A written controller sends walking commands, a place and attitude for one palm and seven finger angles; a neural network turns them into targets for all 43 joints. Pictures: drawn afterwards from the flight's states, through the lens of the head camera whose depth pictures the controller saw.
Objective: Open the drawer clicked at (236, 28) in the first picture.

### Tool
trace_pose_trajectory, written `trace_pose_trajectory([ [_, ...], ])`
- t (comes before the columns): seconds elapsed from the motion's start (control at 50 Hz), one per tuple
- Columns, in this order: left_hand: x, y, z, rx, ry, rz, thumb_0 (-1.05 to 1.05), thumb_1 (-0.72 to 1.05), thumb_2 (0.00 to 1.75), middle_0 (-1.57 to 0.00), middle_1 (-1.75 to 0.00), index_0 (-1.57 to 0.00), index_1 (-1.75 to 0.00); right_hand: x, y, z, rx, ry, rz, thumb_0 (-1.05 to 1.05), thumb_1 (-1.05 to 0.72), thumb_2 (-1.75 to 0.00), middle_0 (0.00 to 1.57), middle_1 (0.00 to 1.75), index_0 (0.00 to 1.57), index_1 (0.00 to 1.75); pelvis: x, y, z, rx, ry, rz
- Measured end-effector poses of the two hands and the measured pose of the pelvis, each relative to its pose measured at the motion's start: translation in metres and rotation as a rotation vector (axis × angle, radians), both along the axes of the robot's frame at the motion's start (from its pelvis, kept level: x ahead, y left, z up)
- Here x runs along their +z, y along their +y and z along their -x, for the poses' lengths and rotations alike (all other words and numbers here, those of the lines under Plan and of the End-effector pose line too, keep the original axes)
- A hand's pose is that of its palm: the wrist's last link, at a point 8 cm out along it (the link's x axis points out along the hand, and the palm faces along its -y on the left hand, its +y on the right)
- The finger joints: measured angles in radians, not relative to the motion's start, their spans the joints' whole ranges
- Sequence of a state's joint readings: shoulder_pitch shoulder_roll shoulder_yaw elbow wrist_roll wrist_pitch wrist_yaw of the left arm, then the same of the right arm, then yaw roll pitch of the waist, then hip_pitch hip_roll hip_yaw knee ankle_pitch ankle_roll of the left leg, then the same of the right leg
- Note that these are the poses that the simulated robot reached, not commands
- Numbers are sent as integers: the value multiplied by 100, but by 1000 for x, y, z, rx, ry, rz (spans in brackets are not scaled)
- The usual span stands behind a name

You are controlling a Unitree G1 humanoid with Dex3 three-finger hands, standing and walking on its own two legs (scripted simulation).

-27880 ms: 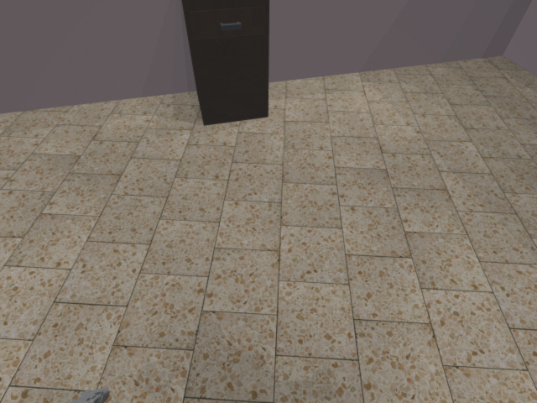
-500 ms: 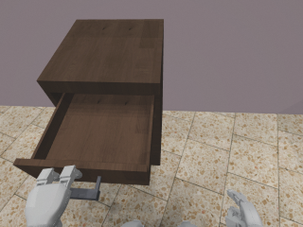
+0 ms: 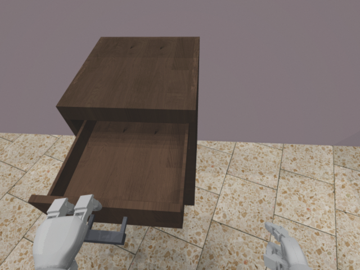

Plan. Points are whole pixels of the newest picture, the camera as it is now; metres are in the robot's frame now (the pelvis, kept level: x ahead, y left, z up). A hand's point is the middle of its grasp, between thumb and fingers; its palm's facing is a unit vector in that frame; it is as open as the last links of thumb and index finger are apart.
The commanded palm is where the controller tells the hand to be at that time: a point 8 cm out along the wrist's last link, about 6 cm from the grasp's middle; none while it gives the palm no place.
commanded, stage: lift the hand off the handle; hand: left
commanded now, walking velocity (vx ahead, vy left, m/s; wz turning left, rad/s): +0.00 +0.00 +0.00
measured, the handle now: (106, 228) +0.23 +0.23 -0.11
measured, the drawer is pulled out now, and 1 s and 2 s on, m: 0.28 0.28 0.28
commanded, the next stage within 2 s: draw the hand back to the body in 0.56 s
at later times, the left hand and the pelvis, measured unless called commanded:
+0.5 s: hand (69, 234) +0.17 +0.24 +0.04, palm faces +0.01 -0.13 -0.99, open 13.9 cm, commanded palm +0.16 +0.23 +0.09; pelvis +0.00 +0.00 +0.01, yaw +0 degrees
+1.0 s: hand (62, 227) +0.18 +0.24 +0.07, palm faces +0.01 -0.09 -1.00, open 13.9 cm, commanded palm +0.16 +0.24 +0.13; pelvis +0.01 -0.01 +0.02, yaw +0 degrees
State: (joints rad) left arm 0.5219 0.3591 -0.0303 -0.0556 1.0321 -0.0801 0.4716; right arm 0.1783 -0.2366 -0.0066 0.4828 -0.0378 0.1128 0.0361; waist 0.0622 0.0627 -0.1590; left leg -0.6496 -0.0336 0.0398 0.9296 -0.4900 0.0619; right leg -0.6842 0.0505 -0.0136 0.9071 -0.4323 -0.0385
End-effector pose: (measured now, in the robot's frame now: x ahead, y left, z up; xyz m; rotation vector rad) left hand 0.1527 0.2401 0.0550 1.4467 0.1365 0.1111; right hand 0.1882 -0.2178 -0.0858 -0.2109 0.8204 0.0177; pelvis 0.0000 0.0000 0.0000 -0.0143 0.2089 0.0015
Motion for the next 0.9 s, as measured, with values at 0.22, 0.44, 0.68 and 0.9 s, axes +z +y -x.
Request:
trace_pose_trajectory([
  [0.22, 16, 2, -4, -1, -12, 2, 0, -49, 30, -32, -120, -32, -120, 7, 2, -3, 0, -12, -5, 1, -90, -90, 20, 30, 20, 30, 6, 1, -2, 0, -24, 0],
  [0.44, 33, 4, -1, -6, -12, 2, 0, -49, 30, -32, -120, -32, -120, 14, 2, -4, 0, -20, -10, 1, -90, -90, 20, 30, 20, 30, 12, 1, -4, -4, -44, -1],
  [0.68, 36, -10, -4, -21, -16, 7, 0, -49, 30, -32, -120, -31, -120, 15, 5, -8, 19, -30, -27, 1, -90, -90, 20, 30, 20, 30, 13, -1, -2, -2, -49, -8],
  [0.9, 64, -6, -9, 3, -49, -30, 0, -49, 30, -32, -120, -32, -120, 17, 1, -9, 0, -31, -54, 1, -90, -90, 20, 30, 20, 30, 19, -8, -8, -8, -70, -14],
])
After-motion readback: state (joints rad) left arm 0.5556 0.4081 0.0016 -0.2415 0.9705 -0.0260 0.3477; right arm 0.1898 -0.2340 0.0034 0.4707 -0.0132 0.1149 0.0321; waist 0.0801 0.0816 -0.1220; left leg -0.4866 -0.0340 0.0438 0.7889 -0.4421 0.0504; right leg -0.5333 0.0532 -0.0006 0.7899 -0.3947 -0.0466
